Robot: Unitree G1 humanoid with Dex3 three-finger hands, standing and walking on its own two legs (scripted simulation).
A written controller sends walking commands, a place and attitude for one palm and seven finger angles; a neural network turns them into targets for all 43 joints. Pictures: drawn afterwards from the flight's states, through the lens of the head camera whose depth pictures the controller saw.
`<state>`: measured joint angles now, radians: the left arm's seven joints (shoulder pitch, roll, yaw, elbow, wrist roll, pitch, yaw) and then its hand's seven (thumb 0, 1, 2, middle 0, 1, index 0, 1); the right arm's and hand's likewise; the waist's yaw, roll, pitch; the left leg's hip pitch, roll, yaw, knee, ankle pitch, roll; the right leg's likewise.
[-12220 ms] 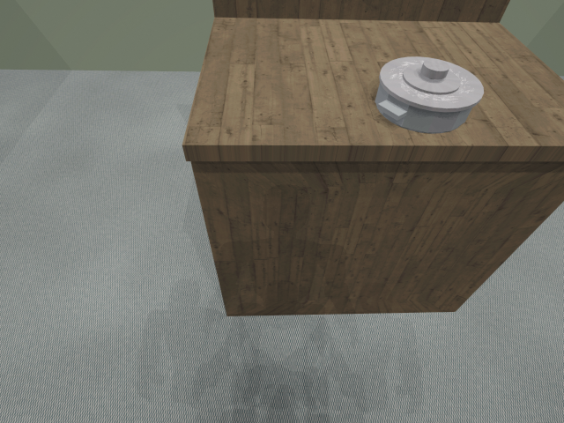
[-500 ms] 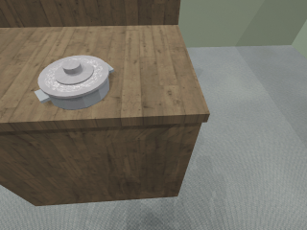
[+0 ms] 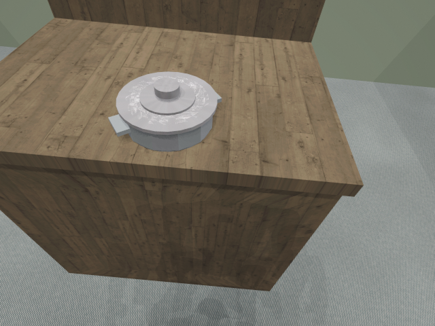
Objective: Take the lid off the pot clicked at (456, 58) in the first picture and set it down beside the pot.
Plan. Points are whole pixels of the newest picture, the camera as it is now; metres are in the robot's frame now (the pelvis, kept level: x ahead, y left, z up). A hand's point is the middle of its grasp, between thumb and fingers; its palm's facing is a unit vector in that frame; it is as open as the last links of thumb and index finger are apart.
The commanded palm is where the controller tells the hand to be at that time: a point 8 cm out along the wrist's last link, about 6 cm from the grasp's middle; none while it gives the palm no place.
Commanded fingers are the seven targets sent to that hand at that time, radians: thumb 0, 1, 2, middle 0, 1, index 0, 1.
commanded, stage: shuffle to correct the standing spot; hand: left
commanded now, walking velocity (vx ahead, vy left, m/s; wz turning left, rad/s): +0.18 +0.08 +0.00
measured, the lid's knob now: (166, 88) +0.50 +0.16 +0.17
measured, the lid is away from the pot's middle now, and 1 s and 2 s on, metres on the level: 0.00 0.00 0.00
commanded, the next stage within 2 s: come to a stop and stand still in 0.06 s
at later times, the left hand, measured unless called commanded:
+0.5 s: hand out of the picture +0.13 +0.19 -0.15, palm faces +0.04 -0.97 -0.25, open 7.2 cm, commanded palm none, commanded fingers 0.00 0.90 0.90 -0.20 -0.30 -0.20 -0.30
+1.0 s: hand out of the picture +0.06 +0.24 -0.16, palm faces +0.04 -0.97 -0.25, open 7.4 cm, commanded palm none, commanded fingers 0.00 0.90 0.90 -0.20 -0.30 -0.20 -0.30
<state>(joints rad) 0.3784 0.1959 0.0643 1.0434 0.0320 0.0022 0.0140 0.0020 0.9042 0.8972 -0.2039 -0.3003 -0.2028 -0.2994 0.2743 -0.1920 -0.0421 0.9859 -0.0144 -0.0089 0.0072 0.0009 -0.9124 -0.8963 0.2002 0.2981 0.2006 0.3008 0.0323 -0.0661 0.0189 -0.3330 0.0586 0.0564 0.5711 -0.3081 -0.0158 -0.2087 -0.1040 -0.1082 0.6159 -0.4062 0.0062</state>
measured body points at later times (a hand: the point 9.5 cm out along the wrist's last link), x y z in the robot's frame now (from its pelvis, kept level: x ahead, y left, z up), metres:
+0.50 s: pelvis +0.07 +0.00 +0.01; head +0.11 -0.01 +0.46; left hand +0.13 +0.24 -0.13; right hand +0.11 -0.23 -0.15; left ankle +0.03 +0.15 -0.67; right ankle +0.08 -0.07 -0.73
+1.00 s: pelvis +0.02 +0.04 +0.01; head +0.06 +0.04 +0.46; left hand +0.06 +0.29 -0.14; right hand +0.08 -0.18 -0.14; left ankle +0.05 +0.15 -0.73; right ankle -0.05 -0.07 -0.71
